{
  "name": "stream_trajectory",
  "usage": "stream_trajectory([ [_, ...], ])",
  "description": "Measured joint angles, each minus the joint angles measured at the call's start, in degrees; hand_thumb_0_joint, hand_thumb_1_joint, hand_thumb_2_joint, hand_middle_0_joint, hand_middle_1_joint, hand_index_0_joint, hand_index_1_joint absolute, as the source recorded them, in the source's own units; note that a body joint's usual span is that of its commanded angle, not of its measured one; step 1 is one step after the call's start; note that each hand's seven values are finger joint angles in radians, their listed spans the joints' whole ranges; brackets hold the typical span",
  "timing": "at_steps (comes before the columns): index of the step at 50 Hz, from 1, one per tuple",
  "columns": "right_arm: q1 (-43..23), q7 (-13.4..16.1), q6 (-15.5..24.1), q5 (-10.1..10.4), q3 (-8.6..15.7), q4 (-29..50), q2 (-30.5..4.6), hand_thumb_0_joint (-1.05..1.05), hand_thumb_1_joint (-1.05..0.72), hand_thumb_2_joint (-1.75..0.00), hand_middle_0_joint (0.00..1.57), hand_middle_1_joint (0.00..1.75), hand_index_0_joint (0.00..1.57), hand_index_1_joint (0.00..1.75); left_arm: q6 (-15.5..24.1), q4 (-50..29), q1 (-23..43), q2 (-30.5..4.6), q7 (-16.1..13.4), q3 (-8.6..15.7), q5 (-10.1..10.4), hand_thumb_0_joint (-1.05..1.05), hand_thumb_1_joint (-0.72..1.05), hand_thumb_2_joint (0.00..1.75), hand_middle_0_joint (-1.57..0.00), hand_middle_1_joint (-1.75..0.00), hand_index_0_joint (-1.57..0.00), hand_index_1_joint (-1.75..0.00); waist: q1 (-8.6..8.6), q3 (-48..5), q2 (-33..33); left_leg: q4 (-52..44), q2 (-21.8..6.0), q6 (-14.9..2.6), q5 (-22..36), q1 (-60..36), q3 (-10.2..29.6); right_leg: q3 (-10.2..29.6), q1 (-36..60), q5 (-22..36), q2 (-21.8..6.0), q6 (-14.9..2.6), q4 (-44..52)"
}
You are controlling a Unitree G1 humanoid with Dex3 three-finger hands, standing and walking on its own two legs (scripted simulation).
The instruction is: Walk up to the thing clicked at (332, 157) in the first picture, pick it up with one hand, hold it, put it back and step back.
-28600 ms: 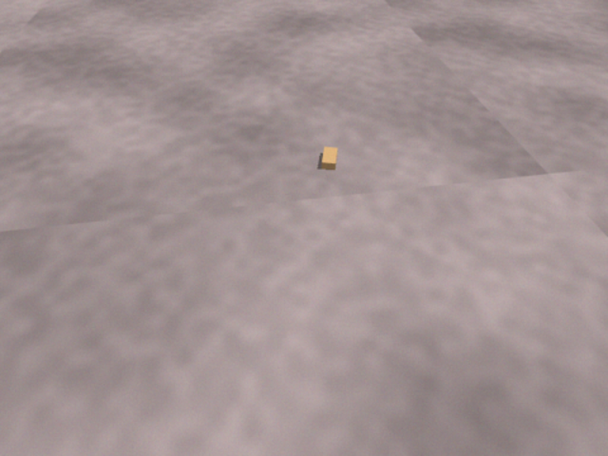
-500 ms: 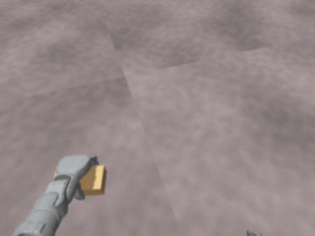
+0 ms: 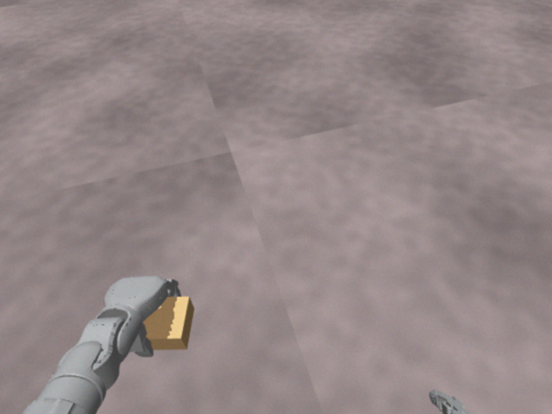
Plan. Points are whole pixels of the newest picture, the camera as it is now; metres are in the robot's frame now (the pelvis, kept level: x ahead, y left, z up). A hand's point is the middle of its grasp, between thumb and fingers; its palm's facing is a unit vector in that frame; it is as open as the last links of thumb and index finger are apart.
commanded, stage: hold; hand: left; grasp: from above
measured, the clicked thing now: (146, 323) +0.30 +0.23 -0.08
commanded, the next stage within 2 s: crouch in 1.28 s
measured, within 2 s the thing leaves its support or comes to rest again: neither
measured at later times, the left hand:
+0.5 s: hand (141, 329) +0.28 +0.22 -0.03, palm faces -0.47 -0.02 -0.88, open 10.2 cm
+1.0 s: hand (142, 328) +0.27 +0.22 -0.03, palm faces -0.47 -0.03 -0.88, open 10.2 cm
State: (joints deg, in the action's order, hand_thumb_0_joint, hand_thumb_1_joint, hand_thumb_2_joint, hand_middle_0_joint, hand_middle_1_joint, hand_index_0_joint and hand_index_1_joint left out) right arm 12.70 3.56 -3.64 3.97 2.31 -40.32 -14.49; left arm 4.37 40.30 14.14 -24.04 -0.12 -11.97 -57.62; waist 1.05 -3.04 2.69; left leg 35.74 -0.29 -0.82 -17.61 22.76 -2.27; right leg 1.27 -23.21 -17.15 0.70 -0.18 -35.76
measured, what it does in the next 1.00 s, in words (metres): stands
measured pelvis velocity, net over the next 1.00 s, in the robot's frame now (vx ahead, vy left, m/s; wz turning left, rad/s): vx -0.01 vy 0.00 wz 0.00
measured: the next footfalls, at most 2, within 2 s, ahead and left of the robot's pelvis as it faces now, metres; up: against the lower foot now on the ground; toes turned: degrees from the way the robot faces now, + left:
none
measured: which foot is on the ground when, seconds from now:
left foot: down 0.00-1.00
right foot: down 0.00-1.00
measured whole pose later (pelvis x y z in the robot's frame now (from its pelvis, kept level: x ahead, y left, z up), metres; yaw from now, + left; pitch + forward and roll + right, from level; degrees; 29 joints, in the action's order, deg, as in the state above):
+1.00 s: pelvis -0.01 +0.00 +0.01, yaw +0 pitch +1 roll +0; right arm 9.7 4.6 -4.7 4.3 1.1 -39.6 -14.4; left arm 5.1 35.5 12.2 -24.1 2.8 -12.1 -56.8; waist -0.1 -0.1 3.1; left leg 28.1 -0.1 -0.7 -13.4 15.7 -2.5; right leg 1.6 -16.6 -13.3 0.6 -0.3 -28.9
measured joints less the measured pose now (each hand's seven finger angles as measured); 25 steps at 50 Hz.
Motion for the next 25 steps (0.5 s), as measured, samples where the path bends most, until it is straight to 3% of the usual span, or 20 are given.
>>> stream_trajectory([
  [25, -1.6, 0.7, -0.3, 0.2, -0.6, 0.2, -0.3, 0.01, -0.90, -0.90, 0.21, 0.30, 0.20, 0.30, 0.4, -2.8, -1.2, -0.2, 1.6, -0.4, 0.5, -0.01, 0.02, 0.45, -0.67, -0.51, -0.69, -0.49, -0.64, 2.0, 0.3, -4.9, 0.1, 0.01, 3.2, -4.7, -0.3, 0.3, 4.4, 3.0, -0.1, -0.02, 4.5],
])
